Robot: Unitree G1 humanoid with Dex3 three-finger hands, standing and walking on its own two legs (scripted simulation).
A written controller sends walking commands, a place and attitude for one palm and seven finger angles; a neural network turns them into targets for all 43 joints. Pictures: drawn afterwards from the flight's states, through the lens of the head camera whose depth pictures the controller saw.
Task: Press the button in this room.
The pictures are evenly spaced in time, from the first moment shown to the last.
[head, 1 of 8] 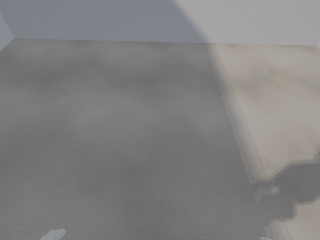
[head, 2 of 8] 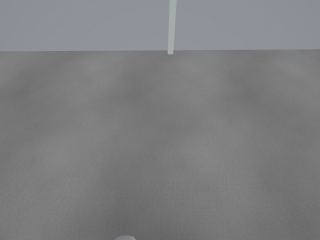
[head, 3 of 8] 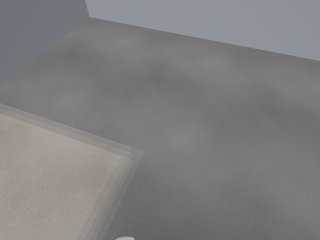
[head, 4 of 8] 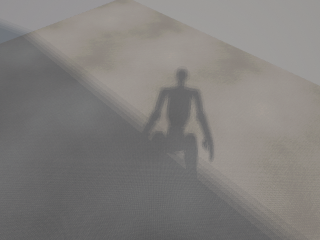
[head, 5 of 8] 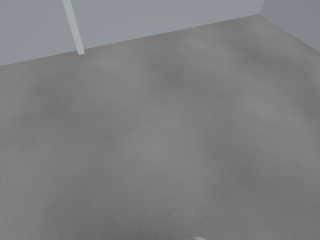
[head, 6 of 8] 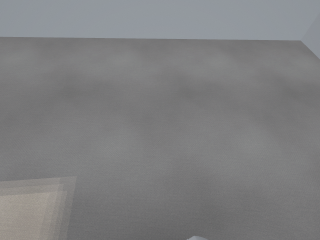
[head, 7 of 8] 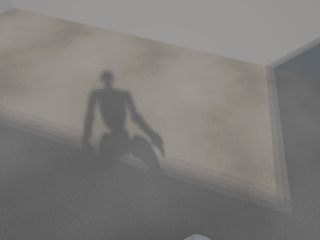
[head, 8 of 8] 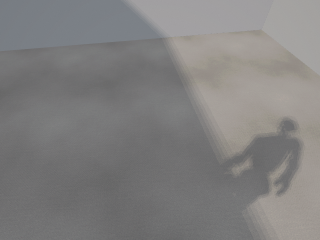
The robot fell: no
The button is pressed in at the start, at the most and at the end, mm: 0 0 0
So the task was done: no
